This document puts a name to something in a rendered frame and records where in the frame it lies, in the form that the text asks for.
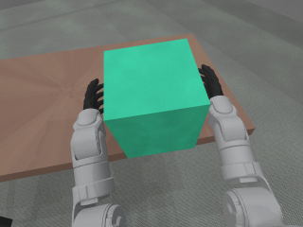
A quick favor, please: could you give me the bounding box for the right robot hand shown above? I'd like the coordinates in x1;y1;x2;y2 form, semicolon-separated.
198;64;223;99

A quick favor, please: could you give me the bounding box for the carton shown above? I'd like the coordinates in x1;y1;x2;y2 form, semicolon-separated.
103;39;211;159

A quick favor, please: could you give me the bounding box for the left robot hand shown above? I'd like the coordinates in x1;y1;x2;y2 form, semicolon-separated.
83;79;104;114

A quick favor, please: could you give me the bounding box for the left robot forearm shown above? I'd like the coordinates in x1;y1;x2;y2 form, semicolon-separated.
70;108;116;227

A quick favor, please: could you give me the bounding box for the table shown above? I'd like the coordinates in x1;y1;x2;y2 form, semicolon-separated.
0;33;255;227

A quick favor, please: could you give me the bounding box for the right robot upper arm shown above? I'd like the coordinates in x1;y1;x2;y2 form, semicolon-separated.
223;186;302;227

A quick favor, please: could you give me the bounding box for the right robot forearm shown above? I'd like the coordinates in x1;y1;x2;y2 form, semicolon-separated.
207;96;283;221

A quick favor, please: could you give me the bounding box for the left robot upper arm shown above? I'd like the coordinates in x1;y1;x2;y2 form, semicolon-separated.
72;203;127;227

